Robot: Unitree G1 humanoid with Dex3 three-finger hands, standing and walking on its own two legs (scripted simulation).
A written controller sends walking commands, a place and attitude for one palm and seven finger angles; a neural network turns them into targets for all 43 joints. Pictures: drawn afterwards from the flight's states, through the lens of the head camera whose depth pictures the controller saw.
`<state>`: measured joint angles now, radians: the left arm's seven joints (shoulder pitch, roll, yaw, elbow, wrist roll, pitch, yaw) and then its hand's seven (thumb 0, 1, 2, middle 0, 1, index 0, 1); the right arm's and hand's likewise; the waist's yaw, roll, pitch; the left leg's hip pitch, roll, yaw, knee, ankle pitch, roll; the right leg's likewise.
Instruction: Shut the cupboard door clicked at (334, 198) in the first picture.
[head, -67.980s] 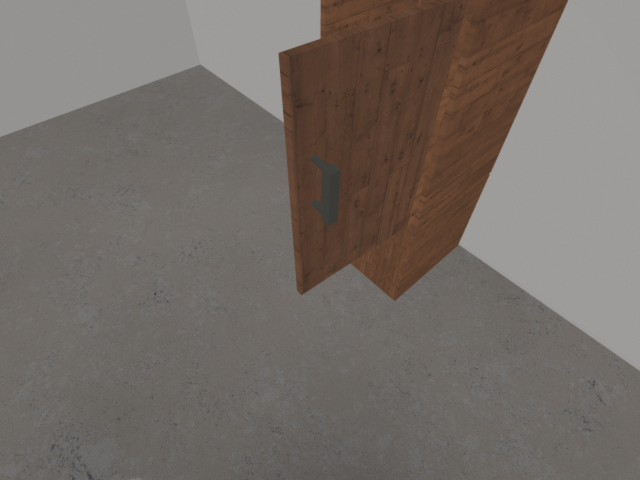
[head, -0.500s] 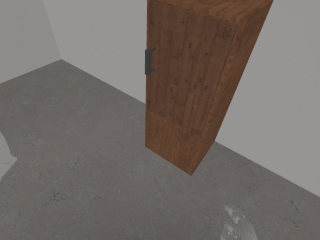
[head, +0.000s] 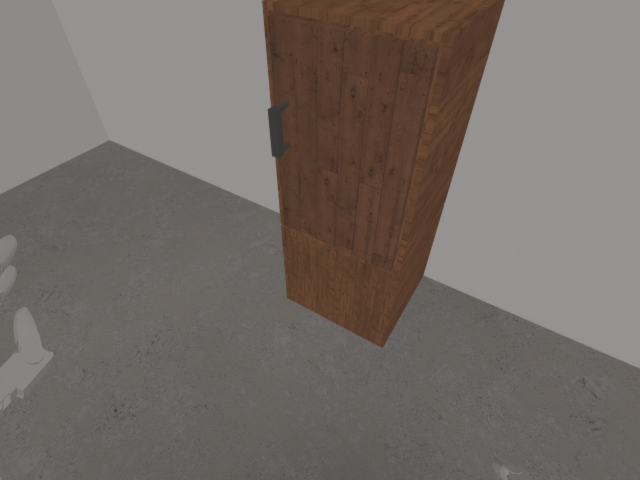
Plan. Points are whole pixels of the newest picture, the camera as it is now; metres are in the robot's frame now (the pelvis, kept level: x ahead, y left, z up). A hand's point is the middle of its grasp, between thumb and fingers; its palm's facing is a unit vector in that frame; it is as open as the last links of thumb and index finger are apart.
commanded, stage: let the arm hang, fingers relaxed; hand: left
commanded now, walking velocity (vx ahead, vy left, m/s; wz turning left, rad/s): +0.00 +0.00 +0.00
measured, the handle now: (281, 129) +0.89 +0.14 +0.01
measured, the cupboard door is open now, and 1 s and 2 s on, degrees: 0 0 0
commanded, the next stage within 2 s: look to check the result in 1.14 s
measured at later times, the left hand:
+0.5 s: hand out of the picture +0.00 +0.21 -0.17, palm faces +0.02 -0.98 -0.18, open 7.2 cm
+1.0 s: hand out of the picture +0.06 +0.24 -0.16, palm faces -0.01 -0.96 -0.27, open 7.4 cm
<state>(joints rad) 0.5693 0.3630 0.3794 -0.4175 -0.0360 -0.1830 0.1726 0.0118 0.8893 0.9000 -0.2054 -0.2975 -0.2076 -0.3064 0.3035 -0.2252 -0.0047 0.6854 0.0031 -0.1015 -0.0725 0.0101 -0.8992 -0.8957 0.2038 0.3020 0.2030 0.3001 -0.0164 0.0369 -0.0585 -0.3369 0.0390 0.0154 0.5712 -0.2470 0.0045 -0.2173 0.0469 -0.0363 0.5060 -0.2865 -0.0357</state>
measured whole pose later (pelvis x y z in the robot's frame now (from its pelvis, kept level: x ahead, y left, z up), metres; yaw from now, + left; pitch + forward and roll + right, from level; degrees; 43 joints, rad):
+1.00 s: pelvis +0.01 +0.03 +0.01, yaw -1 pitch -2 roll +0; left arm 0.21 0.25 0.01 1.11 0.01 -0.01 0.01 0.00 0.91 0.90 -0.20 -0.30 -0.20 -0.30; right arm 0.22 -0.24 -0.01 1.11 -0.01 0.00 -0.02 0.00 -0.90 -0.90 0.20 0.30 0.20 0.30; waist -0.01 0.01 0.01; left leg -0.19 -0.02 0.05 0.38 -0.15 0.04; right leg -0.11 -0.01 0.00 0.38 -0.23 0.01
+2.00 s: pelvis +0.04 +0.02 +0.01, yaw -1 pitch -1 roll +0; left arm 0.20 0.25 0.01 1.13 0.01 -0.01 0.01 0.00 0.91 0.90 -0.20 -0.30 -0.20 -0.30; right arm 0.18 -0.26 -0.01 1.13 -0.01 0.00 -0.02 0.00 -0.90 -0.90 0.20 0.30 0.20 0.30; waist -0.01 0.00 0.03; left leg -0.14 -0.02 0.05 0.33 -0.17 0.03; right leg -0.05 -0.01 0.00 0.31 -0.24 0.01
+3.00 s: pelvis +0.04 +0.00 +0.01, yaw -1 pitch -2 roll +0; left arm 0.22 0.24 0.01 1.14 0.01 -0.01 0.02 0.00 0.91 0.90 -0.20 -0.30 -0.20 -0.30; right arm 0.19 -0.25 0.00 1.13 -0.01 0.00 -0.03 0.00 -0.90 -0.90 0.20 0.30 0.20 0.30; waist -0.01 0.01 0.04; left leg -0.12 0.00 0.04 0.33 -0.18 0.01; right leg -0.02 0.02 -0.01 0.29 -0.24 -0.02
